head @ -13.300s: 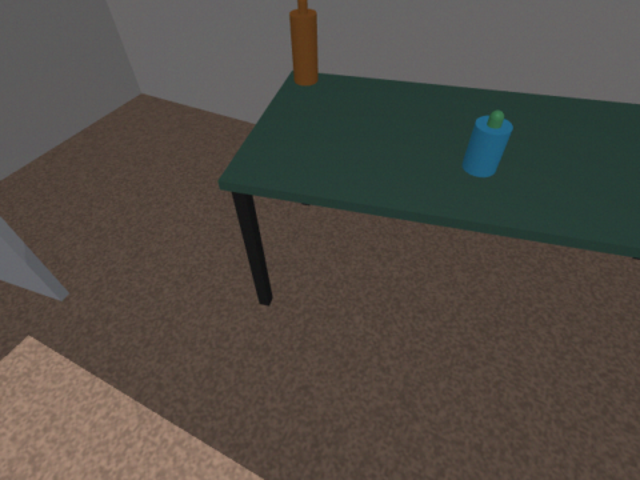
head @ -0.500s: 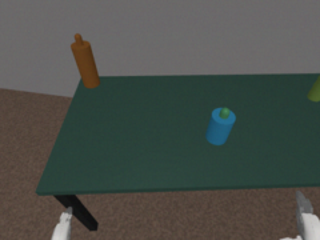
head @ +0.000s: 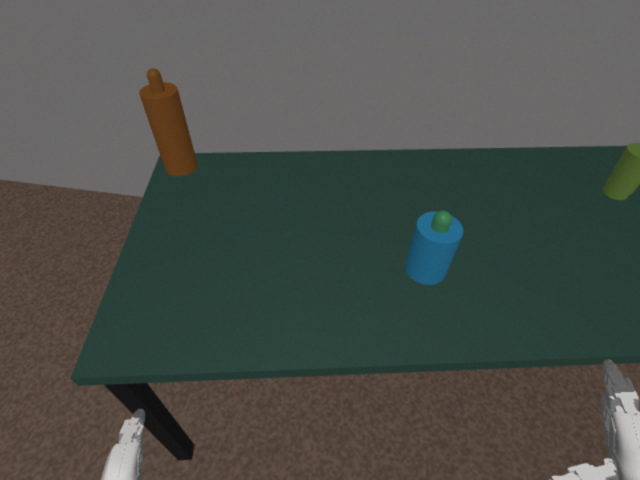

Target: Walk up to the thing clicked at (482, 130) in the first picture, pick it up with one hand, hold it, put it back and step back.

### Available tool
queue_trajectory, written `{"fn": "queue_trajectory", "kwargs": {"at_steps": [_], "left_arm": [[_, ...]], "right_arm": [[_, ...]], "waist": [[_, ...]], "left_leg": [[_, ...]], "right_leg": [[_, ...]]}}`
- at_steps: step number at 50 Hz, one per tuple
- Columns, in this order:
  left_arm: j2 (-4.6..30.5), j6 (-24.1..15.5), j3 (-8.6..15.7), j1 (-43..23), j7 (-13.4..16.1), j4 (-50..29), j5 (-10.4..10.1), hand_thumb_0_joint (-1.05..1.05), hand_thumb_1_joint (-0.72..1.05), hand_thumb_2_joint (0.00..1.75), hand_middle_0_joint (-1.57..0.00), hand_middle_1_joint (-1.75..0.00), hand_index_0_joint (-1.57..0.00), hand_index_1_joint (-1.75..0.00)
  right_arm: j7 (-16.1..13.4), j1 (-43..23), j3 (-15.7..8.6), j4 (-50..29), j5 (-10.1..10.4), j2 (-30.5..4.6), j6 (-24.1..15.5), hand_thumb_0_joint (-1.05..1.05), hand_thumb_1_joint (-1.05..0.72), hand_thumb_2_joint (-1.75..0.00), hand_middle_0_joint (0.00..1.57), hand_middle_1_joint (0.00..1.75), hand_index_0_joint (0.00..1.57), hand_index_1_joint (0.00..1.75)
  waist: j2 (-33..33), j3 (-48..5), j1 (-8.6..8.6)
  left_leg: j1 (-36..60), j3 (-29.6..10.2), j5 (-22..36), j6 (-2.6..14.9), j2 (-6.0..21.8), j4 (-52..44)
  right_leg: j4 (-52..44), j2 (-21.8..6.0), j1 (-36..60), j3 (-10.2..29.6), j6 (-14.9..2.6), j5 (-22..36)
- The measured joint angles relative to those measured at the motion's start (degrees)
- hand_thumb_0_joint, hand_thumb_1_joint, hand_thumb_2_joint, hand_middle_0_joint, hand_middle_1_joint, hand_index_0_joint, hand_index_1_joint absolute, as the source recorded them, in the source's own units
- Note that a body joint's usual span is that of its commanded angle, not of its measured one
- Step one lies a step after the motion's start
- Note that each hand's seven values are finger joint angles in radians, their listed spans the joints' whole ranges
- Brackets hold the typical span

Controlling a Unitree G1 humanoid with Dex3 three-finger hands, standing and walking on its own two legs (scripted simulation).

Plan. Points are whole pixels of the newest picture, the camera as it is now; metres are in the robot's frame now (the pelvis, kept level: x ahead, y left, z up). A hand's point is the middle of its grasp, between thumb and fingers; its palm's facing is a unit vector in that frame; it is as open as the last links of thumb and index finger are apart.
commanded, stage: go down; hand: right
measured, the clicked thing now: (434, 242) +0.56 -0.21 -0.08
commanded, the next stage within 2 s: none
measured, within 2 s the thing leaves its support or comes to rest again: neither
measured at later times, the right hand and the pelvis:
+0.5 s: hand (578, 361) +0.27 -0.31 +0.01, palm faces +0.30 +0.94 -0.17, open 17.5 cm; pelvis -0.02 +0.00 -0.02, yaw -1 degrees
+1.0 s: hand (586, 293) +0.36 -0.36 +0.03, palm faces +0.17 +0.98 +0.02, open 17.4 cm; pelvis -0.02 -0.02 -0.06, yaw +1 degrees
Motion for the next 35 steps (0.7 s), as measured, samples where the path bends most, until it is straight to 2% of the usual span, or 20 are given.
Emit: {"fn": "queue_trajectory", "kwargs": {"at_steps": [8,13,16,20,24,30,35], "left_arm": [[-0.11,-0.38,0.15,-0.49,-0.74,1.76,0.7,-0.01,-0.53,0.06,-0.06,-0.06,-0.06,-0.06],[-0.35,-0.44,0.15,-0.62,-0.74,0.53,1.35,-0.01,-0.53,0.04,-0.06,-0.05,-0.05,-0.06],[-0.23,-0.96,0.42,-1.35,-0.4,-0.15,1.38,-0.01,-0.53,0.04,-0.07,-0.05,-0.05,-0.06],[0.32,-1.89,-0.53,-2.56,0.12,1.25,0.9,-0.01,-0.53,0.03,-0.06,-0.04,-0.05,-0.05],[0.07,-2.72,-2.3,-3.1,0.62,1.81,0.4,-0.01,-0.53,0.03,-0.06,-0.04,-0.05,-0.05],[-0.41,-3.43,-3.49,-1.19,1.7,-2.26,0.12,-0.01,-0.53,0.03,-0.07,-0.05,-0.06,-0.05],[0.35,-4.16,-4.71,0.64,2.26,-4.24,-0.01,-0.01,-0.52,0.02,-0.06,-0.05,-0.06,-0.05]], "right_arm": [[0.72,0.14,-1.31,-0.08,-0.34,1.17,-1.37,-0.01,0.52,-0.06,0.05,0.06,0.06,0.06],[1.69,-2.28,-3.67,1.46,-0.27,1.38,-3.42,-0.02,0.52,-0.05,0.05,0.06,0.06,0.06],[3.14,-6.8,-5.82,5.76,0.98,0.16,-4.65,-0.02,0.52,-0.04,0.06,0.06,0.06,0.06],[7.42,-14.02,-8.57,12.05,3.42,-2.73,-6.53,-0.02,0.53,-0.03,0.06,0.06,0.06,0.06],[13.81,-21.93,-11.12,19.07,6.51,-6.65,-9.14,-0.02,0.54,-0.03,0.06,0.05,0.06,0.05],[22.63,-32.48,-14.75,29.75,10.54,-11.81,-11.35,-0.02,0.53,-0.02,0.06,0.05,0.06,0.05],[27.43,-38.76,-17.63,36.59,12.11,-15.7,-12.89,-0.02,0.53,-0.02,0.06,0.05,0.06,0.05]], "waist": [[0.48,-0.57,0.02],[0.78,-1.01,0.56],[1.22,-1.3,1.15],[2.11,-1.81,1.56],[2.92,-2.61,2.52],[3.49,-4.15,4.69],[3.96,-5.59,5.85]], "left_leg": [[-1.54,-0.01,-0.15,0.05,-0.08,1.05],[-2.65,0.32,-0.61,0.07,-0.09,2.33],[-3.5,0.68,-0.91,0.09,-0.09,3.25],[-6.34,0.73,-1.43,0.14,-0.24,5.34],[-11.41,0.66,-2.75,0.1,-0.36,9.52],[-18.87,0.11,-5.27,-0.2,-0.54,16.45],[-24.7,-0.55,-6.67,-0.41,-1.02,20.83]], "right_leg": [[1.14,-0.06,-1.58,0.02,0.05,-0.22],[2.63,-0.05,-2.92,0.38,0.09,-0.67],[3.71,-0.02,-3.98,0.77,0.09,-0.91],[6.03,-0.13,-6.95,0.89,0.15,-1.55],[10.5,-0.17,-12.13,0.94,0.19,-3.05],[18.15,-0.25,-19.73,0.59,-0.02,-6.14],[23.32,-0.65,-25.63,0.07,-0.25,-8.23]]}}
